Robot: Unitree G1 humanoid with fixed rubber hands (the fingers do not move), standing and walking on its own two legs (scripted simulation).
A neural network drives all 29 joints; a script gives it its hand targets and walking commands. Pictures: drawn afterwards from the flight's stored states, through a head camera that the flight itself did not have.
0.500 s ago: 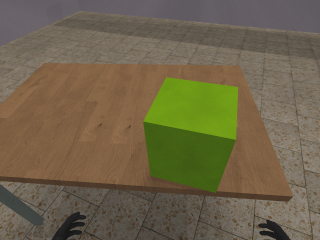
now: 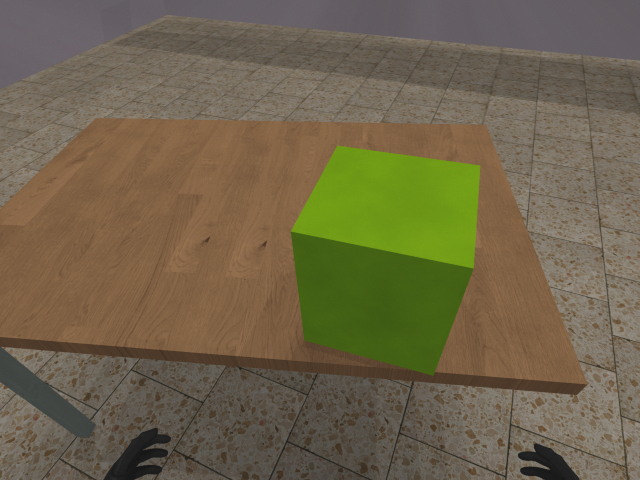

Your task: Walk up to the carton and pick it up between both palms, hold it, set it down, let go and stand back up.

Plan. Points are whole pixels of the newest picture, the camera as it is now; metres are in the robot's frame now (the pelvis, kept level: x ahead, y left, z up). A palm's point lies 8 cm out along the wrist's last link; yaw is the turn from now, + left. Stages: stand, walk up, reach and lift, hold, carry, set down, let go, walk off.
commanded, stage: stand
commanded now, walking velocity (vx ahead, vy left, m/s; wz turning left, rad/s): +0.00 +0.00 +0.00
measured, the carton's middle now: (385, 260) +0.44 -0.05 +0.03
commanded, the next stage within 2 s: none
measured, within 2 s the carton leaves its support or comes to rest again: neither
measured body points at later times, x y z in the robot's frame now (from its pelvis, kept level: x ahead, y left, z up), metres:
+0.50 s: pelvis +0.00 +0.00 +0.00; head +0.00 -0.01 +0.45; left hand +0.16 +0.29 -0.07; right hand +0.15 -0.28 -0.09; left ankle +0.04 +0.13 -0.71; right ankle +0.04 -0.12 -0.71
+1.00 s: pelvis +0.00 +0.00 +0.00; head +0.00 -0.01 +0.45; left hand +0.16 +0.28 -0.07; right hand +0.14 -0.28 -0.10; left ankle +0.04 +0.13 -0.71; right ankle +0.04 -0.12 -0.71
